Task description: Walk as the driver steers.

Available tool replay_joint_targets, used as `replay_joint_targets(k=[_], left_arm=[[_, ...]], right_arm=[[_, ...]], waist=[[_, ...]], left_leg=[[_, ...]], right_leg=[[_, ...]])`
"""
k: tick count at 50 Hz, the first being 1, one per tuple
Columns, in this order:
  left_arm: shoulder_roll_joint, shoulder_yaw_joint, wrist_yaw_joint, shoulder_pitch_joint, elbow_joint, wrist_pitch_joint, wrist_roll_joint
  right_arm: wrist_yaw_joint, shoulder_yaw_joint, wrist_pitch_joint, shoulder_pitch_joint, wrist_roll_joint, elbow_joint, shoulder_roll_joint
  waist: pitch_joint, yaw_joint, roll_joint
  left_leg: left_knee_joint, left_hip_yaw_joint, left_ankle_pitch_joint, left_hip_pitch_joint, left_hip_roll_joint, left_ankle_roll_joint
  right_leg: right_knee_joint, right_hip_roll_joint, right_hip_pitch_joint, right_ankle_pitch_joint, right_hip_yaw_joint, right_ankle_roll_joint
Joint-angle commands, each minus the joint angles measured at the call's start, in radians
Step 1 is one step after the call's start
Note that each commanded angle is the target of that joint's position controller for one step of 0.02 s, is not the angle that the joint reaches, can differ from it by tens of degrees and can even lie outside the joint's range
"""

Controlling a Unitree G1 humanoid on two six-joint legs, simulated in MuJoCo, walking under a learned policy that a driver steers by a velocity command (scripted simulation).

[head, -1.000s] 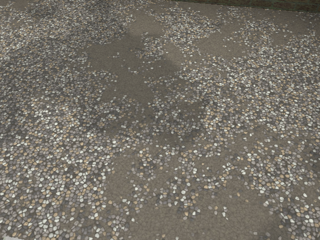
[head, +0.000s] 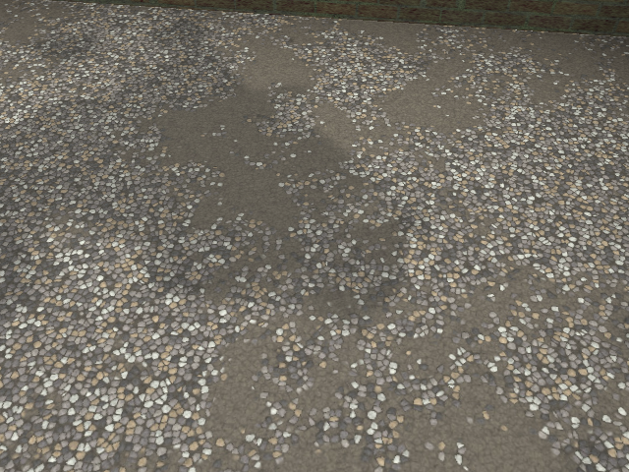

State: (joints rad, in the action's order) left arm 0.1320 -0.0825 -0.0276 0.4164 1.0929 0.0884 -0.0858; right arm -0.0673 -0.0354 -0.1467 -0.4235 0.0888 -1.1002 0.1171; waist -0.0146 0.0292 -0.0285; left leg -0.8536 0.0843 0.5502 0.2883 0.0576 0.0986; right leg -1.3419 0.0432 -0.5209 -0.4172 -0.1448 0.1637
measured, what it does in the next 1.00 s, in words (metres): goes down: right foot 0.17 m lower, then left foot 0.17 m lower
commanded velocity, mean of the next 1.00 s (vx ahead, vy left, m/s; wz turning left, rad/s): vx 0.48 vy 0.00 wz -0.15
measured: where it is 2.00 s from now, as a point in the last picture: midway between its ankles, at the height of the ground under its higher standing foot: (384, 318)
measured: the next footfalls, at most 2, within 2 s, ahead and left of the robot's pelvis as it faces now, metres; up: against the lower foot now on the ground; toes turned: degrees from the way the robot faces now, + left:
right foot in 0.26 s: +0.24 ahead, -0.10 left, -0.17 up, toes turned -1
left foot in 0.70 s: +0.59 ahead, +0.17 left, -0.34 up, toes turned +0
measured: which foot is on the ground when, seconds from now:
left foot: down 0.00-0.28, up 0.30-0.68, down 0.70-1.00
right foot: up 0.00-0.24, down 0.26-0.72, up 0.74-1.00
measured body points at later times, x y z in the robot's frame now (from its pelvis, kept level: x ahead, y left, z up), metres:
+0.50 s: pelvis +0.27 +0.00 -0.16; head +0.28 +0.00 +0.29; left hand +0.17 +0.20 -0.31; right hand +0.38 -0.23 -0.29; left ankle +0.42 +0.14 -0.81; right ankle +0.20 -0.10 -0.86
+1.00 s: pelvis +0.58 +0.06 -0.30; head +0.59 +0.06 +0.15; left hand +0.78 +0.29 -0.41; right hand +0.51 -0.18 -0.45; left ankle +0.55 +0.17 -1.04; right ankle +0.71 -0.12 -0.94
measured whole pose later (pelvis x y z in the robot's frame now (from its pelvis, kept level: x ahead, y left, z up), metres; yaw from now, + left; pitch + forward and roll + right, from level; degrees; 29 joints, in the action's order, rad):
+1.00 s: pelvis +0.58 +0.06 -0.30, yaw -9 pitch +2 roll +2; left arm 0.24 -0.07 0.03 0.13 0.82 0.03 0.03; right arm 0.03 -0.02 -0.07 -0.39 0.01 -1.07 0.19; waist 0.04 0.03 -0.04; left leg -0.48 0.17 0.33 0.18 -0.01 0.02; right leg -1.09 -0.07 -0.86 0.00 -0.06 0.02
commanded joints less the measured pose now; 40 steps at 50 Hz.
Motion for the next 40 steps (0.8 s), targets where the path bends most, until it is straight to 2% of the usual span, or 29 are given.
replay_joint_targets(k=[1,2,4,7,8,9,11,12,13,14,15,16,17,18,19,20,22,24,25,26,28,30,32,33,34,36,37,38,40], left_arm=[[-0.033,0.043,0.025,-0.017,-0.104,0.01,-0.057],[-0.036,0.059,0.011,-0.011,-0.109,0.011,-0.08],[-0.014,0.062,-0.011,-0.009,-0.131,0.016,-0.04],[0.067,0.057,-0.015,-0.19,-0.222,0.0,-0.012],[0.087,0.057,-0.008,-0.227,-0.242,-0.004,-0.01],[0.089,0.062,-0.004,-0.185,-0.243,-0.003,-0.041],[0.12,0.06,-0.002,-0.257,-0.248,-0.014,-0.02],[0.135,0.055,0.0,-0.172,-0.212,-0.01,-0.006],[0.159,0.039,0.006,0.132,-0.101,0.005,0.001],[0.236,0.001,0.002,0.413,-0.034,0.007,-0.015],[0.297,-0.013,-0.018,0.42,-0.029,-0.003,-0.039],[0.306,-0.031,-0.026,0.398,-0.047,-0.006,-0.051],[0.293,-0.031,-0.026,0.251,-0.053,0.002,-0.04],[0.157,0.019,-0.037,0.151,-0.047,0.002,-0.017],[-0.032,0.092,-0.02,-0.047,-0.116,0.02,-0.036],[-0.06,0.112,-0.006,-0.125,-0.15,0.038,-0.01],[0.059,0.094,-0.005,-0.023,-0.082,0.046,0.023],[0.077,0.104,0.004,0.034,-0.056,0.071,-0.017],[0.083,0.1,0.035,0.105,-0.07,0.084,0.011],[0.08,0.114,0.043,0.121,-0.064,0.088,0.008],[0.103,0.125,0.004,0.129,-0.055,0.069,-0.014],[0.126,0.118,-0.019,0.15,-0.065,0.062,0.014],[0.162,0.099,0.002,0.242,-0.038,0.04,0.05],[0.197,0.05,0.051,0.14,-0.057,-0.02,0.142],[0.189,0.051,0.063,0.17,-0.029,-0.046,0.118],[0.057,0.065,0.054,0.223,0.021,-0.027,0.109],[0.005,0.079,0.051,0.318,-0.001,-0.015,0.165],[0.069,0.081,0.052,0.223,-0.114,0.005,0.19],[0.1,0.054,0.093,-0.058,-0.215,-0.01,0.197]], right_arm=[[0.025,0.029,0.02,0.026,-0.002,0.028,-0.012],[0.065,0.065,0.008,0.137,0.011,0.102,-0.107],[0.093,0.076,-0.023,0.077,0.017,0.105,-0.042],[0.064,0.066,-0.03,-0.133,0.014,0.043,0.079],[0.054,0.061,-0.031,-0.19,-0.007,0.027,0.087],[0.046,0.061,-0.029,-0.209,-0.009,0.036,0.108],[0.053,0.045,0.006,-0.214,-0.06,0.026,0.13],[0.036,0.032,0.029,-0.189,-0.051,0.032,0.165],[0.003,0.016,0.048,-0.184,0.001,0.033,0.198],[-0.043,0.033,0.045,-0.256,0.018,0.012,0.078],[-0.058,0.048,0.041,-0.256,-0.016,0.046,0.008],[-0.057,0.039,0.026,-0.092,-0.045,0.163,0.053],[-0.044,0.02,0.019,0.025,-0.054,0.225,0.11],[-0.012,0.008,0.025,0.07,-0.036,0.224,0.137],[0.017,0.036,0.028,0.069,0.01,0.216,0.071],[0.019,0.04,0.04,0.058,0.026,0.18,0.045],[-0.005,0.039,0.079,0.12,0.026,0.192,0.049],[-0.024,0.064,0.066,0.062,0.034,0.197,0.047],[-0.012,0.057,0.06,0.195,0.04,0.24,0.094],[0.003,0.066,0.055,0.293,0.03,0.264,0.102],[0.012,0.06,0.083,0.301,0.016,0.287,0.137],[0.007,0.055,0.1,0.382,0.028,0.322,0.196],[-0.003,0.085,0.09,0.5,0.03,0.347,0.164],[0.012,0.026,0.059,0.523,-0.223,0.351,0.219],[0.018,0.014,0.047,0.374,-0.225,0.291,0.244],[0.026,-0.028,0.057,-0.163,-0.143,0.11,0.284],[0.026,-0.039,0.066,-0.236,-0.117,0.083,0.338],[0.027,-0.06,0.078,-0.229,-0.14,0.096,0.371],[0.05,-0.04,0.087,-0.067,-0.095,0.096,0.273]], waist=[[-0.159,-0.066,-0.033],[-0.115,-0.079,-0.012],[-0.059,-0.075,0.066],[-0.127,-0.026,0.077],[-0.142,-0.002,0.062],[-0.13,-0.022,0.057],[-0.183,0.022,0.032],[-0.159,-0.014,0.014],[-0.086,-0.122,-0.048],[0.135,-0.183,-0.172],[0.26,-0.175,-0.199],[0.16,-0.245,-0.05],[-0.024,-0.206,-0.01],[-0.093,-0.14,0.106],[-0.156,-0.029,0.184],[-0.202,0.003,0.121],[-0.116,-0.024,-0.044],[-0.095,-0.025,0.042],[-0.059,-0.108,0.092],[-0.04,-0.133,0.107],[-0.088,-0.08,-0.004],[-0.171,-0.095,0.021],[-0.184,-0.181,0.053],[-0.193,-0.168,0.072],[-0.103,-0.105,0.11],[0.16,0.085,0.163],[0.359,0.086,0.282],[0.481,0.124,0.327],[0.248,0.09,0.058]], left_leg=[[0.33,-0.446,-0.111,0.12,-0.295,0.224],[0.279,-0.25,-0.22,0.281,-0.173,0.144],[0.187,-0.078,-0.093,0.565,-0.087,0.07],[0.18,-0.139,0.055,0.654,-0.104,0.078],[0.135,-0.183,0.056,0.557,-0.133,0.095],[0.075,-0.231,0.038,0.514,-0.147,0.118],[-0.048,-0.364,-0.1,0.083,-0.197,0.126],[-0.175,-0.367,-0.221,-0.006,-0.177,0.123],[-0.418,-0.291,-0.416,0.076,-0.116,0.108],[-0.86,-0.273,-0.355,0.315,-0.026,0.047],[-1.262,-0.183,0.271,0.679,0.063,-0.01],[-1.269,-0.189,0.201,1.015,0.064,-0.039],[-1.166,-0.227,0.036,1.179,-0.052,-0.04],[-1.054,-0.229,-0.087,1.105,-0.123,-0.009],[-0.588,-0.309,-0.446,0.881,-0.234,0.027],[-0.24,-0.236,-0.664,0.54,-0.269,0.043],[-0.282,-0.11,-0.699,0.327,-0.202,0.002],[-0.168,-0.256,-0.942,0.467,-0.249,-0.031],[0.064,-0.186,-1.042,0.61,-0.223,-0.054],[0.261,-0.181,-1.248,0.448,-0.236,-0.053],[0.177,-0.086,-1.147,0.121,-0.188,-0.056],[0.25,-0.112,-0.956,0.192,-0.199,-0.074],[0.549,-0.128,-0.874,0.257,-0.204,-0.082],[0.623,-0.185,-0.818,0.246,-0.151,-0.092],[0.637,-0.13,-0.907,0.085,-0.133,-0.077],[0.33,-0.163,-1.395,-0.62,-0.279,-0.013],[0.057,-0.25,-1.432,-0.973,-0.449,0.077],[0.177,-0.495,-0.845,-0.999,-0.549,0.169],[0.531,-0.621,-0.12,-0.563,-0.549,0.172]], right_leg=[[0.067,-0.12,-0.362,0.356,-0.045,-0.011],[0.289,-0.146,-0.181,0.69,-0.018,-0.024],[0.461,-0.125,0.19,1.032,0.122,-0.091],[0.55,-0.082,0.376,0.845,0.208,-0.17],[0.623,-0.084,0.347,0.776,0.195,-0.169],[0.569,-0.048,0.408,0.676,0.234,-0.163],[1.008,-0.127,0.188,0.493,0.111,-0.121],[1.126,-0.121,0.267,0.512,0.144,-0.107],[1.096,-0.068,0.575,0.691,0.23,-0.095],[0.829,-0.213,0.994,1.024,0.09,0.104],[0.62,-0.36,1.226,1.32,-0.087,0.268],[0.74,-0.441,1.236,0.996,-0.296,0.313],[0.87,-0.506,1.021,0.408,-0.412,0.294],[0.927,-0.447,0.765,0.105,-0.328,0.237],[0.992,-0.374,0.423,0.215,-0.173,0.156],[1.049,-0.286,0.047,0.287,-0.018,0.153],[1.013,-0.19,-0.124,0.091,0.004,0.16],[0.847,-0.228,0.028,0.182,-0.064,0.143],[0.768,-0.201,0.266,0.198,-0.042,0.124],[0.686,-0.143,0.171,0.101,0.015,0.069],[0.716,-0.141,-0.122,-0.048,-0.003,0.074],[0.674,-0.197,-0.013,-0.075,-0.115,0.094],[0.564,-0.192,0.265,-0.028,-0.178,0.072],[0.432,-0.141,0.324,0.195,-0.171,0.021],[0.236,-0.118,0.328,0.32,-0.118,-0.001],[-0.336,0.041,-0.128,-0.256,-0.035,-0.095],[-0.761,0.033,-0.453,-0.533,-0.039,-0.142],[-0.757,-0.04,-0.623,-0.391,-0.032,-0.158],[-0.662,-0.11,-0.666,-0.048,0.088,-0.155]])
